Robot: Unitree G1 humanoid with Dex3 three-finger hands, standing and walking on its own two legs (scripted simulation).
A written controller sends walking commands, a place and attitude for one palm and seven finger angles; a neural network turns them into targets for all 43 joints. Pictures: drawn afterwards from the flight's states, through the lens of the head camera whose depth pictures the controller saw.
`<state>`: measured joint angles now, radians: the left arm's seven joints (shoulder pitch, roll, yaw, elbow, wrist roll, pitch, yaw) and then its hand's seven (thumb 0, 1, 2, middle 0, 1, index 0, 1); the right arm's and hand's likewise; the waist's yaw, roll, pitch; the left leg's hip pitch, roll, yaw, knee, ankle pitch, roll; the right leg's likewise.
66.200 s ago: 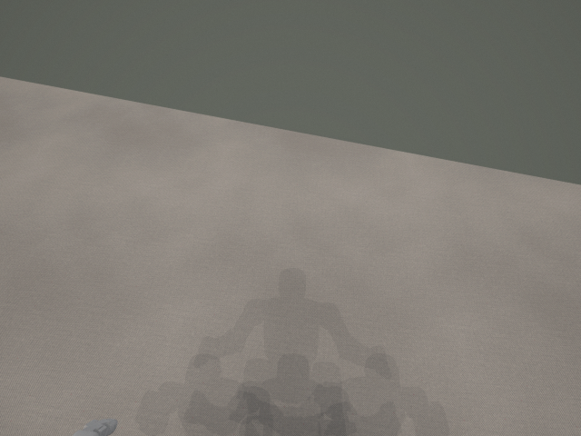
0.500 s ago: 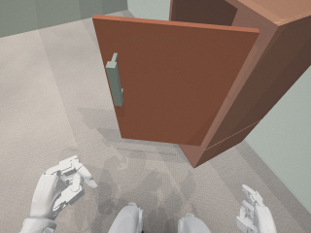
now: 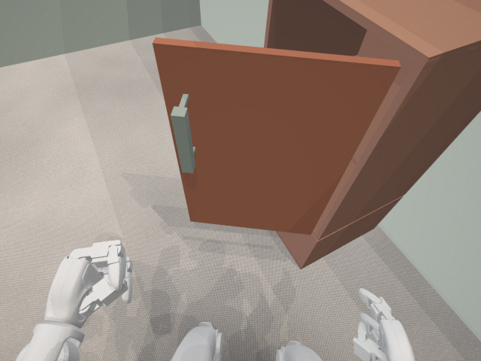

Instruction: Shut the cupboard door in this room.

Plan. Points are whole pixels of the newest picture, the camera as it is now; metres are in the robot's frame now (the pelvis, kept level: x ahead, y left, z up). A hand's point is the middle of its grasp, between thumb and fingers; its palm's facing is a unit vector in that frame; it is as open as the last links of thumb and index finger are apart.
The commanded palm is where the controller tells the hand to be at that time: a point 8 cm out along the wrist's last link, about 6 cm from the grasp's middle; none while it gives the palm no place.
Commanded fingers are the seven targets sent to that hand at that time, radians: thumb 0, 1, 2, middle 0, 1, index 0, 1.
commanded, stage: raise the hand and make a fist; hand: left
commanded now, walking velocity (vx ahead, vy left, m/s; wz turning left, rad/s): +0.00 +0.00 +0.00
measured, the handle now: (186, 135) +0.51 +0.15 +0.05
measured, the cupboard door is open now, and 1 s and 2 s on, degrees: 56 56 56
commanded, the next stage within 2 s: bring the fist close to the handle in 0.36 s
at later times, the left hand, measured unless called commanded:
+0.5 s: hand (134, 284) +0.22 +0.17 +0.05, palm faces -0.02 -1.00 -0.04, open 3.1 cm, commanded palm +0.21 +0.22 +0.05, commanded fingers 0.00 0.90 0.90 -1.30 -1.50 -1.30 -1.50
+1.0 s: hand (168, 223) +0.32 +0.15 +0.05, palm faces -0.04 -1.00 -0.03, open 3.1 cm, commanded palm +0.31 +0.19 +0.05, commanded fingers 0.00 0.90 0.90 -1.30 -1.50 -1.30 -1.50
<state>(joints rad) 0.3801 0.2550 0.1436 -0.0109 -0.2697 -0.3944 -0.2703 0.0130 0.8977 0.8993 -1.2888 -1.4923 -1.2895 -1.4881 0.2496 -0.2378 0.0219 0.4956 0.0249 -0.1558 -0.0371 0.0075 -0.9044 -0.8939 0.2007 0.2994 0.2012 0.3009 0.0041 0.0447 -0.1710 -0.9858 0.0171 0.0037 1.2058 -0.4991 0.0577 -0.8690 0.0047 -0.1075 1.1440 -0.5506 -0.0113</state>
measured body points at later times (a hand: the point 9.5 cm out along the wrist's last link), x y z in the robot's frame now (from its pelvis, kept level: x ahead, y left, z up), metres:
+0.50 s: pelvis +0.00 -0.01 +0.00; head +0.06 -0.01 +0.44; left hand +0.22 +0.23 +0.05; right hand +0.18 -0.25 -0.07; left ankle +0.05 +0.08 -0.64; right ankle +0.01 -0.12 -0.64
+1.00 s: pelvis +0.00 -0.02 +0.00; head +0.07 -0.01 +0.45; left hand +0.31 +0.20 +0.05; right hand +0.15 -0.27 -0.09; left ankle +0.05 +0.08 -0.64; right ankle +0.01 -0.12 -0.64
